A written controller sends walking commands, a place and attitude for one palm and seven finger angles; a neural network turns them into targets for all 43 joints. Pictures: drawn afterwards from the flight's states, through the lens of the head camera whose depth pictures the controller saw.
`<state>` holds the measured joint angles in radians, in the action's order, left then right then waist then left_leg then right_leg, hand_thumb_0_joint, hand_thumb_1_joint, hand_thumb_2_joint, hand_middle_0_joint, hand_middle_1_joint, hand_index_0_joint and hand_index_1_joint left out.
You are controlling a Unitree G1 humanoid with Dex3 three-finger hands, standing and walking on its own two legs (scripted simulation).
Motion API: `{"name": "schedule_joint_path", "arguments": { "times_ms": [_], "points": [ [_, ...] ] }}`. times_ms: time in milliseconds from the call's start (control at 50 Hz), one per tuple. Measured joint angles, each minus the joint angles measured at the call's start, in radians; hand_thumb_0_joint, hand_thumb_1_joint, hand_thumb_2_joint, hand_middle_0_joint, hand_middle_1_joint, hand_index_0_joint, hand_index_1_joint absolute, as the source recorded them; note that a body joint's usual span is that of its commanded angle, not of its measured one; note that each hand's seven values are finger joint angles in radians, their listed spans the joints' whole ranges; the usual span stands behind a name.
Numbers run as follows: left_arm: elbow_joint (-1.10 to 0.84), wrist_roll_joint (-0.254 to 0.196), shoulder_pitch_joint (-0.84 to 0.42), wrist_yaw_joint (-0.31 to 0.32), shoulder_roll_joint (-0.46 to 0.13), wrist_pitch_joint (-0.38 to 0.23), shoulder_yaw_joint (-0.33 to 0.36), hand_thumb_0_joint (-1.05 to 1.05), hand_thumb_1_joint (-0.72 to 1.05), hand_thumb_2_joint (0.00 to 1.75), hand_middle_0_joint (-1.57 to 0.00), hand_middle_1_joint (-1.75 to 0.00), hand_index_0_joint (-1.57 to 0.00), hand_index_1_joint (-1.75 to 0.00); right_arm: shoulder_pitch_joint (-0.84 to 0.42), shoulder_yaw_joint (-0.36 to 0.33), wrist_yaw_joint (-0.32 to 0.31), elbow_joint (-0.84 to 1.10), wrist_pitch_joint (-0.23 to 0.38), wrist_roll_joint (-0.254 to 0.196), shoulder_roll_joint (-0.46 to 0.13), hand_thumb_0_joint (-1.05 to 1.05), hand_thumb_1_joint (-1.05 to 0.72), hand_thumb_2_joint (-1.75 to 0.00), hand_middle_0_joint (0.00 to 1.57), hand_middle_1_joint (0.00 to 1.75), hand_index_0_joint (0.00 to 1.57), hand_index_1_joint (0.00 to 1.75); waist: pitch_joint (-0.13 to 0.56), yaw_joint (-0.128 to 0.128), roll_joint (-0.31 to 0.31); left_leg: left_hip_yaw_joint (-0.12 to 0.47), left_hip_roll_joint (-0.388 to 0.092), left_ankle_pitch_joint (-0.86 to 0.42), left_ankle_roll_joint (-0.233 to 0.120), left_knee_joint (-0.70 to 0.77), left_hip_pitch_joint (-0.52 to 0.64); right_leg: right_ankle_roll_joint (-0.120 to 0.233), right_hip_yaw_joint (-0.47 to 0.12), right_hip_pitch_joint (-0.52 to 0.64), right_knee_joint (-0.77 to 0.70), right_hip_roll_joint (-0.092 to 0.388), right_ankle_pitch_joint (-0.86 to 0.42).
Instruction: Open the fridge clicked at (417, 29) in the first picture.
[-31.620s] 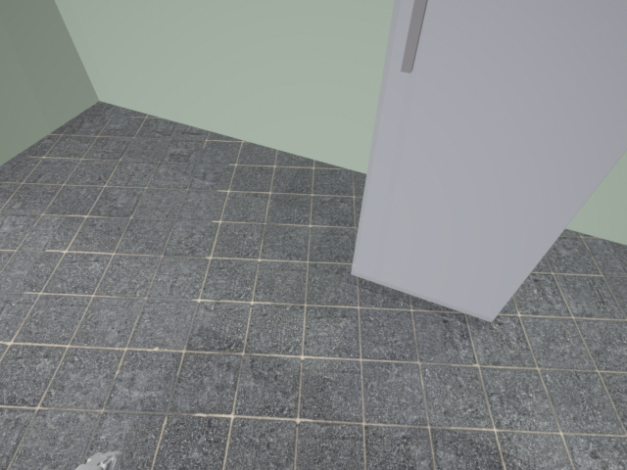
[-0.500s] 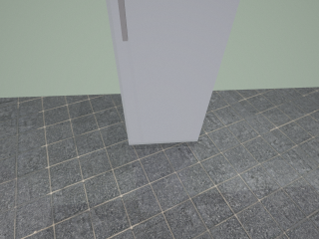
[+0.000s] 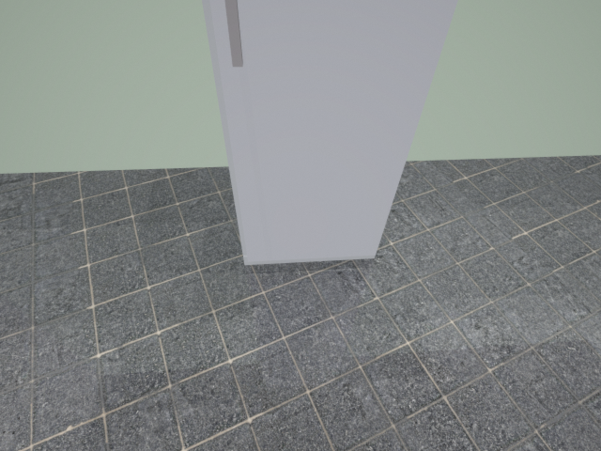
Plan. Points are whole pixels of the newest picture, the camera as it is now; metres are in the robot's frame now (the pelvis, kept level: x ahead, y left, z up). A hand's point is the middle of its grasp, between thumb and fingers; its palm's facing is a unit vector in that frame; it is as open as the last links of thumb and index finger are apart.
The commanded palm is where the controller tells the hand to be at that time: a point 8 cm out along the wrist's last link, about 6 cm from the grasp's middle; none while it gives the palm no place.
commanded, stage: look to check the result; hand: left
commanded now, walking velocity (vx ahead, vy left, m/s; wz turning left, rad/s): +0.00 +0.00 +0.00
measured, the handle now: out of the picture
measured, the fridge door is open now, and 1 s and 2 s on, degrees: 0 0 0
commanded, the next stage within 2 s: turn to face it in 0.22 s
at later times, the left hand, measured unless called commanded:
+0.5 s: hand out of the picture +0.03 +0.19 -0.18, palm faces -0.01 -0.98 -0.22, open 7.4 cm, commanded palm none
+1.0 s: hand out of the picture +0.02 +0.19 -0.20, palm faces +0.05 -0.99 -0.16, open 7.4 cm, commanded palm none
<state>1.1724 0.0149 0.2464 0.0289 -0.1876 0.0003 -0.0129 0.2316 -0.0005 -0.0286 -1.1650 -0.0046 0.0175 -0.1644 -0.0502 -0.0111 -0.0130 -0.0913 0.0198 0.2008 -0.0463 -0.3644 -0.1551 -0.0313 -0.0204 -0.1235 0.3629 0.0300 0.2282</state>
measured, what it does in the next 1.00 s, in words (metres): lifts its right foot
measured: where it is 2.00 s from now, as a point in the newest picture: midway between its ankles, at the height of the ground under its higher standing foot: (303, 413)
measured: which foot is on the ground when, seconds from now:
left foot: down 0.00-1.00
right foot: down 0.00-0.90, up 0.92-1.00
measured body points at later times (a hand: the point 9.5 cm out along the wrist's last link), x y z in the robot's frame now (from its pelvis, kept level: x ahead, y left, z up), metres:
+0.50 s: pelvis +0.00 +0.00 +0.00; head +0.01 +0.00 +0.45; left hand +0.03 +0.24 -0.16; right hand +0.01 -0.24 -0.16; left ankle +0.00 +0.09 -0.75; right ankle -0.02 -0.14 -0.75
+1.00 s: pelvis +0.06 +0.01 -0.01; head +0.09 +0.03 +0.43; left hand +0.02 +0.24 -0.18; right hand +0.04 -0.22 -0.16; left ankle +0.00 +0.09 -0.75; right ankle +0.01 -0.12 -0.69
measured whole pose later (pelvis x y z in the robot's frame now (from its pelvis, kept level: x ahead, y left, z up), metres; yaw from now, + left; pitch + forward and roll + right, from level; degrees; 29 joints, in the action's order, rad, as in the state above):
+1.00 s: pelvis +0.06 +0.01 -0.01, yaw +3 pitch -1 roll +0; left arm 1.13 0.02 0.31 0.00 -0.19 0.03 0.04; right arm 0.35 -0.02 -0.04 -1.08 0.05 0.04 -0.15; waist -0.07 -0.03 -0.04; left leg -0.10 0.02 0.37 -0.06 -0.53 -0.15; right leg 0.02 0.04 -0.36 1.01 0.04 0.47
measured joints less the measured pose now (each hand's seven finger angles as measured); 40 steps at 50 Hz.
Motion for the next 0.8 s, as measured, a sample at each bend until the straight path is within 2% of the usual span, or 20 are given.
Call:
{"name": "schedule_joint_path", "arguments": {
  "times_ms": [440,640,740,800],
  "points": [
    [-0.025,0.001,-0.049,0.000,-0.015,-0.006,0.004,0.00,0.91,0.90,-0.20,-0.30,-0.20,-0.30,-0.025,-0.003,0.005,0.013,0.002,0.001,-0.015,0.01,-0.91,-0.90,0.20,0.30,0.20,0.30,0.011,-0.008,-0.003,0.004,0.000,-0.007,0.003,0.005,0.000,0.001,0.004,0.000,-0.003,-0.001,-0.004],
    [-0.057,0.003,-0.057,0.002,-0.019,0.008,0.017,0.00,0.91,0.90,-0.20,-0.30,-0.20,-0.30,-0.012,-0.013,0.011,0.033,-0.021,0.005,-0.011,0.01,-0.91,-0.90,0.20,0.30,0.20,0.30,-0.003,-0.009,0.001,0.039,0.010,0.018,0.002,-0.070,-0.055,0.003,0.040,-0.041,0.077,0.012,0.039],
    [-0.060,0.013,-0.009,-0.012,-0.017,0.009,0.021,0.00,0.91,0.90,-0.20,-0.30,-0.19,-0.30,0.019,-0.017,0.019,0.042,-0.029,0.016,-0.010,0.01,-0.91,-0.90,0.20,0.30,0.20,0.30,0.024,-0.004,0.008,0.048,0.007,0.062,0.003,-0.114,-0.069,0.021,0.049,-0.049,0.116,0.007,0.107],
    [-0.061,0.012,0.032,-0.015,-0.013,-0.001,0.030,0.00,0.91,0.90,-0.20,-0.30,-0.20,-0.30,0.041,-0.016,0.021,0.047,-0.023,0.016,-0.011,0.01,-0.91,-0.90,0.20,0.30,0.20,0.30,0.027,-0.001,0.012,0.053,-0.006,0.111,0.007,-0.184,-0.088,0.023,0.059,-0.038,0.127,-0.001,0.094]
  ]
}}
